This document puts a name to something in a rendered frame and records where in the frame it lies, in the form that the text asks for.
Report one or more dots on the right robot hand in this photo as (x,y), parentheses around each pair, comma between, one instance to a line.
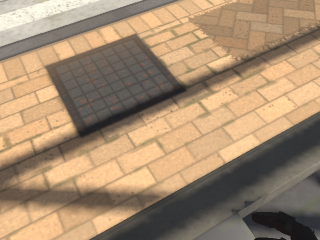
(284,223)

